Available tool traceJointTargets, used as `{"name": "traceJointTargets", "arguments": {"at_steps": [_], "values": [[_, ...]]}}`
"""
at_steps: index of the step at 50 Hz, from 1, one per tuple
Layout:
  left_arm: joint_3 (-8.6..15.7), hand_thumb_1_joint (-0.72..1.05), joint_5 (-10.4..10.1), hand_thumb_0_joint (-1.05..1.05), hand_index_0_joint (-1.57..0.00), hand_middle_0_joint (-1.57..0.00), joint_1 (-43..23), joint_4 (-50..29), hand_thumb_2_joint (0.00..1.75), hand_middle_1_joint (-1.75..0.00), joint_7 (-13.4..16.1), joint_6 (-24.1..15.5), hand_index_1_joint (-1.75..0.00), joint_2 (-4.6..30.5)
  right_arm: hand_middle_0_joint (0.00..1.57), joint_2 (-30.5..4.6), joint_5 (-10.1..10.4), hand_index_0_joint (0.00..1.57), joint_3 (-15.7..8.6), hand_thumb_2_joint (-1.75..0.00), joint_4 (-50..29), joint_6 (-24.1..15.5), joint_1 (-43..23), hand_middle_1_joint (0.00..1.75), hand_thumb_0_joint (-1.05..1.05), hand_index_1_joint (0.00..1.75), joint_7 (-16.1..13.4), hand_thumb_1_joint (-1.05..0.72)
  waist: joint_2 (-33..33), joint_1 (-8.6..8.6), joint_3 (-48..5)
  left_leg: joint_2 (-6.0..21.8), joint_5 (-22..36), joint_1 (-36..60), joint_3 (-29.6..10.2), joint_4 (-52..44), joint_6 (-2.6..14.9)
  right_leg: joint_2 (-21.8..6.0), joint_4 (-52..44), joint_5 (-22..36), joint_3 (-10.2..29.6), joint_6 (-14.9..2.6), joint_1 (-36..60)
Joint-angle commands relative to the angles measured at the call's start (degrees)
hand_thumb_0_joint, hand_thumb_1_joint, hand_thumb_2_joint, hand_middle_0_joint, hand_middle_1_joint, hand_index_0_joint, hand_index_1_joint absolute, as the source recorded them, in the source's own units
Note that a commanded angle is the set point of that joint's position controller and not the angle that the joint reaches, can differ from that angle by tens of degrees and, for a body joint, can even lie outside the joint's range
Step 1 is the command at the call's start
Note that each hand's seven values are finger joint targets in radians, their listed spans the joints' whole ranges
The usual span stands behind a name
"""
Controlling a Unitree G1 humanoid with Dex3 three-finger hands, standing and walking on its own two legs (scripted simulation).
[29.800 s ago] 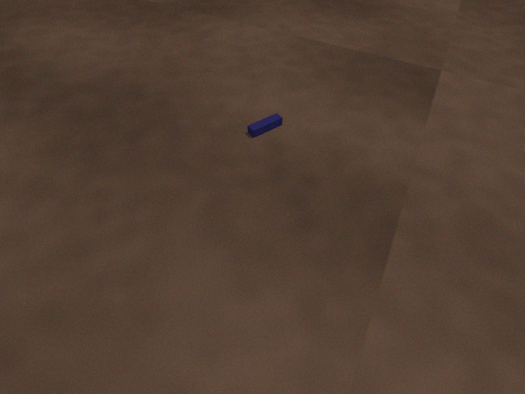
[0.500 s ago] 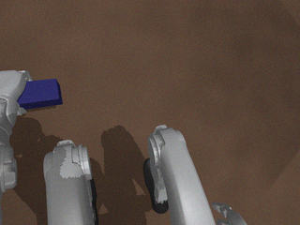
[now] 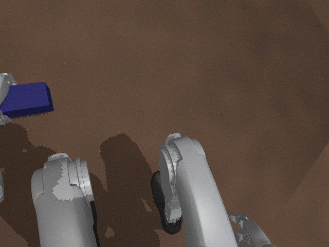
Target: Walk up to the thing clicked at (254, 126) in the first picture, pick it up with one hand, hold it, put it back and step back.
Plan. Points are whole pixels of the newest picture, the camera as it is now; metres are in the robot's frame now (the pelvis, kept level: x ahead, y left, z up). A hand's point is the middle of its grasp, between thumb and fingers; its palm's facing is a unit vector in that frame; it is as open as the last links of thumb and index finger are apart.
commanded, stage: lower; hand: left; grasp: from above
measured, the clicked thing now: out of the picture +0.45 +0.32 -0.22
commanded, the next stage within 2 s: rest in 0.04 s
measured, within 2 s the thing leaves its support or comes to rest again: rests again in 0.88 s
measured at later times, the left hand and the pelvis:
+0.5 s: hand (9, 106) +0.45 +0.30 -0.25, palm faces -0.47 -0.12 -0.88, open 9.2 cm; pelvis +0.00 +0.00 -0.02, yaw -3 degrees
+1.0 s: hand (13, 108) +0.45 +0.30 -0.27, palm faces -0.46 -0.12 -0.88, open 9.2 cm; pelvis +0.00 +0.01 -0.02, yaw -4 degrees
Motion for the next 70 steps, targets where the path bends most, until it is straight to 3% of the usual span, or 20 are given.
{"name": "traceJointTargets", "arguments": {"at_steps": [1, 4, 14, 18, 29, 31, 32, 34, 35, 37, 38, 40, 49, 50, 53, 54, 58, 60, 67, 70], "values": [[1.3, 0.71, -1.1, 0.00, -1.06, -1.05, -20.3, -10.2, 0.83, -0.74, 4.0, -0.2, -0.73, 16.3, 0.20, -15.0, -0.6, 0.20, -4.2, -0.90, 0.4, -0.1, 12.1, 0.30, 0.00, 0.30, -0.6, -0.91, 23.3, -0.85, -41.5, 0.3, 14.0, 33.0, 6.3, -12.0, 2.29, 1.0, -11.6, 17.5, -5.4, -4.24, 18.7], [3.1, 0.72, -1.0, 0.00, -1.07, -1.06, -19.3, -10.9, 0.83, -0.73, 5.0, 0.0, -0.72, 18.1, 0.20, -15.5, -0.8, 0.20, -4.2, -0.90, 0.2, -0.2, 12.1, 0.30, 0.00, 0.30, -0.3, -0.90, 24.7, -0.34, -43.0, 0.3, 14.6, 33.6, 6.1, -11.9, 2.06, 1.0, -10.6, 17.8, -5.8, -4.32, 19.2], [1.9, 0.68, -0.7, 0.00, -1.03, -1.02, -19.6, -5.4, 0.83, -0.72, 6.3, 0.8, -0.70, 18.1, 0.20, -16.4, -1.6, 0.20, -2.2, -0.89, 0.5, -1.5, 11.9, 0.30, 0.00, 0.30, 0.8, -0.89, 23.0, -3.05, -37.7, 0.5, 13.2, 30.6, 5.4, -9.3, 2.34, 1.5, -9.9, 17.1, -6.8, -4.17, 17.8], [2.5, 0.69, -1.5, 0.00, -1.04, -1.02, -16.9, -3.8, 0.81, -0.72, 6.9, 0.8, -0.70, 19.2, 0.20, -16.6, -1.5, 0.20, -1.2, -0.90, -0.1, -1.9, 11.1, 0.30, 0.00, 0.30, 1.1, -0.90, 22.6, -2.14, -39.6, 0.7, 14.9, 30.4, 5.1, -9.1, 2.38, 1.9, -9.6, 19.0, -6.8, -3.89, 20.8], [2.5, 0.74, 0.0, 0.00, -1.07, -1.05, -18.0, -1.8, 0.80, -0.73, 9.3, 0.1, -0.70, 21.3, 0.20, -17.8, -2.4, 0.20, 0.6, -0.90, -0.2, -3.3, 10.5, 0.30, 0.00, 0.30, 2.1, -0.90, 26.7, -4.06, -36.4, 1.0, 15.7, 31.6, 4.0, -8.4, 1.66, 2.2, -7.8, 19.3, -8.4, -4.26, 19.5], [4.8, 0.75, -0.1, 0.00, -1.07, -1.05, -18.2, -2.5, 0.83, -0.73, 10.1, -0.1, -0.71, 24.2, 0.20, -19.0, -2.9, 0.20, 0.5, -0.89, -0.7, -3.7, 10.3, 0.30, 0.00, 0.30, 2.2, -0.89, 25.6, -4.08, -36.1, 1.1, 15.7, 30.9, 3.8, -7.8, 1.76, 2.3, -8.1, 19.4, -8.8, -4.16, 19.6], [2.1, 0.73, 0.0, 0.00, -1.06, -1.05, -17.5, 0.3, 0.82, -0.73, 9.9, 0.2, -0.71, 21.2, 0.20, -18.4, -3.0, 0.20, 1.2, -0.90, -0.3, -3.9, 10.4, 0.30, 0.00, 0.30, 2.5, -0.90, 25.5, -4.55, -34.4, 1.1, 14.8, 30.2, 4.0, -7.5, 1.74, 2.3, -8.0, 18.7, -8.6, -4.27, 19.0], [2.4, 0.74, 0.2, 0.00, -1.06, -1.05, -18.9, -0.7, 0.85, -0.75, 10.1, 0.0, -0.73, 22.3, 0.20, -18.8, -3.2, 0.20, 1.3, -0.90, -0.2, -4.5, 10.4, 0.30, 0.00, 0.30, 2.8, -0.90, 26.4, -5.31, -34.7, 1.3, 15.5, 31.1, 3.7, -7.3, 1.62, 2.5, -7.6, 19.4, -9.0, -4.16, 19.4], [3.8, 0.74, -0.4, 0.00, -1.06, -1.04, -18.4, -2.0, 0.83, -0.74, 10.5, 0.0, -0.72, 23.7, 0.20, -18.9, -3.3, 0.20, 1.5, -0.90, -0.7, -4.6, 10.1, 0.30, 0.00, 0.30, 2.8, -0.89, 26.5, -4.21, -36.7, 1.2, 15.8, 31.5, 3.4, -8.0, 1.68, 2.6, -8.0, 19.5, -9.1, -4.08, 20.5], [1.4, 0.75, -0.2, 0.00, -1.07, -1.05, -17.8, 1.6, 0.83, -0.76, 10.4, 0.3, -0.73, 21.9, 0.20, -18.9, -3.4, 0.20, 1.7, -0.90, -0.4, -5.0, 9.7, 0.30, 0.00, 0.30, 3.2, -0.90, 26.2, -5.30, -33.6, 1.4, 14.3, 30.2, 3.4, -7.3, 1.70, 2.7, -7.9, 18.4, -9.2, -4.21, 18.8], [3.1, 0.75, -0.5, 0.00, -1.06, -1.04, -18.2, -0.1, 0.83, -0.77, 10.8, 0.0, -0.74, 23.6, 0.20, -19.4, -3.6, 0.20, 1.7, -0.90, -0.8, -5.1, 9.6, 0.30, 0.00, 0.30, 3.1, -0.90, 25.4, -5.14, -34.5, 1.4, 14.4, 29.9, 3.2, -7.6, 1.76, 2.8, -8.4, 18.6, -9.4, -4.00, 20.1], [1.3, 0.75, -0.6, 0.00, -1.07, -1.05, -17.8, 1.7, 0.83, -0.75, 10.7, 0.3, -0.73, 22.3, 0.20, -19.0, -3.6, 0.20, 2.3, -0.90, -0.2, -5.4, 9.7, 0.30, 0.00, 0.30, 3.4, -0.90, 25.7, -5.39, -33.8, 1.4, 13.9, 29.3, 3.5, -7.0, 1.96, 2.8, -8.4, 18.7, -9.0, -3.87, 20.5], [1.2, 0.71, -0.9, 0.00, -1.04, -1.02, -18.9, 2.3, 0.80, -0.72, 11.3, -0.2, -0.70, 23.9, 0.20, -20.2, -3.8, 0.20, 3.2, -0.90, -1.2, -6.8, 8.9, 0.30, 0.00, 0.30, 4.1, -0.90, 25.7, -6.55, -31.3, 1.8, 14.1, 29.8, 2.4, -6.8, 1.70, 2.9, -8.0, 18.6, -10.0, -3.81, 20.1], [3.7, 0.71, -1.1, 0.00, -1.04, -1.02, -17.3, 1.8, 0.79, -0.71, 12.0, -0.3, -0.69, 26.3, 0.20, -20.8, -4.0, 0.20, 3.3, -0.90, -1.0, -6.7, 8.9, 0.30, 0.00, 0.30, 3.9, -0.90, 25.3, -5.68, -33.3, 1.9, 14.9, 30.5, 2.1, -7.3, 1.65, 3.2, -8.4, 19.1, -10.2, -3.76, 21.4], [3.2, 0.69, 0.0, 0.00, -1.03, -1.01, -17.3, 2.8, 0.79, -0.73, 12.2, -0.2, -0.70, 26.6, 0.20, -20.8, -4.4, 0.20, 3.4, -0.90, -1.1, -7.1, 9.4, 0.30, 0.00, 0.30, 4.3, -0.90, 25.8, -6.26, -32.0, 2.0, 14.8, 29.4, 2.4, -6.8, 1.74, 3.2, -8.3, 19.5, -9.9, -3.70, 21.8], [-0.1, 0.69, -0.4, 0.00, -1.03, -1.01, -18.5, 3.4, 0.79, -0.71, 11.8, -0.1, -0.69, 22.8, 0.20, -20.1, -4.3, 0.20, 4.1, -0.90, -1.0, -7.4, 8.8, 0.30, 0.00, 0.30, 4.5, -0.90, 25.6, -7.05, -30.8, 1.8, 13.9, 28.8, 2.4, -6.3, 1.67, 3.2, -7.9, 18.7, -10.1, -3.89, 20.4], [0.4, 0.68, -0.9, 0.00, -1.02, -1.00, -17.3, 3.9, 0.75, -0.71, 12.5, 0.0, -0.68, 24.8, 0.20, -20.8, -4.1, 0.20, 4.4, -0.90, -1.2, -7.8, 8.4, 0.30, 0.00, 0.30, 4.6, -0.90, 27.3, -6.49, -31.7, 2.0, 13.6, 30.5, 1.8, -7.8, 1.45, 3.4, -8.1, 18.3, -10.7, -3.90, 21.0], [0.9, 0.65, -0.8, 0.00, -1.00, -0.98, -18.3, 4.7, 0.77, -0.71, 12.6, 0.0, -0.69, 25.7, 0.20, -21.5, -4.4, 0.20, 4.2, -0.90, -1.2, -8.1, 8.4, 0.30, 0.00, 0.30, 5.0, -0.90, 24.5, -7.75, -29.7, 2.3, 12.7, 28.9, 1.2, -6.9, 1.67, 3.4, -7.8, 17.9, -10.9, -3.65, 19.8], [1.6, 0.62, -0.9, 0.00, -0.97, -0.95, -17.4, 6.7, 0.77, -0.72, 13.0, -0.1, -0.69, 26.7, 0.20, -22.1, -4.5, 0.20, 5.0, -0.90, -1.8, -9.0, 8.8, 0.30, 0.00, 0.30, 5.4, -0.90, 24.6, -7.97, -28.0, 2.3, 13.4, 28.4, 1.1, -7.1, 1.69, 3.4, -8.3, 18.1, -11.0, -3.55, 20.7], [2.0, 0.38, -1.1, 0.00, -0.73, -0.71, -18.2, 7.2, 0.70, -0.71, 12.6, -0.1, -0.69, 27.3, 0.20, -22.1, -4.6, 0.20, 5.0, -0.90, -1.5, -9.4, 8.5, 0.30, 0.00, 0.30, 5.6, -0.89, 25.3, -8.12, -27.3, 2.4, 11.6, 28.7, 0.7, -7.4, 1.58, 3.3, -8.1, 16.6, -11.1, -3.67, 19.8]]}}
